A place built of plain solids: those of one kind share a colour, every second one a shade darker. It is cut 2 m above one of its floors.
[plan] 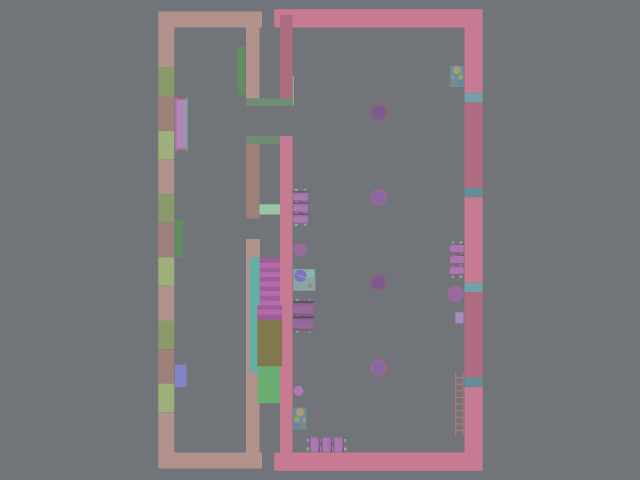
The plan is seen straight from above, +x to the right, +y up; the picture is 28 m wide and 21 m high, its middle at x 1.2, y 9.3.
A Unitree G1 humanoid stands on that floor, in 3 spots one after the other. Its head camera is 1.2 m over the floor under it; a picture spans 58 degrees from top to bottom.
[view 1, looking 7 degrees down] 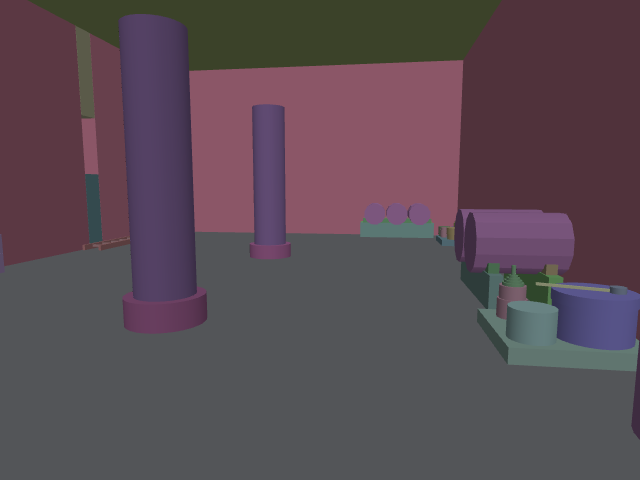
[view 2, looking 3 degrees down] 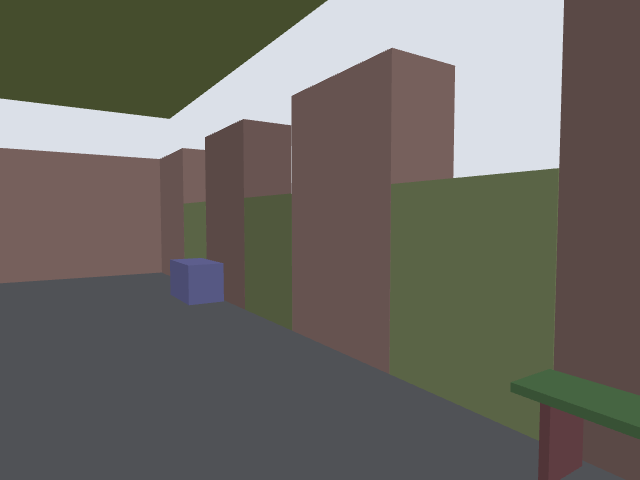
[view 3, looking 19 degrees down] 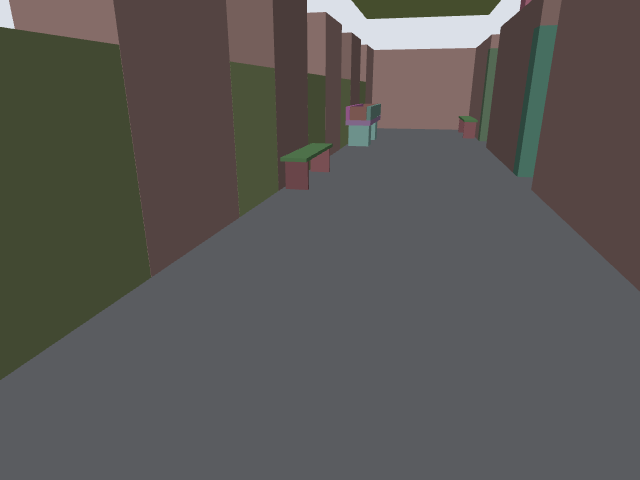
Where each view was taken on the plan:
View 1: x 1.86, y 11.01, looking -82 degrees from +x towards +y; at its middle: ground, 9.85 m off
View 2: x -2.96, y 9.74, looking -123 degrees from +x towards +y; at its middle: wall_cloister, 4.08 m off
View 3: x -3.45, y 3.40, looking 103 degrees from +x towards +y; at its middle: ground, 3.69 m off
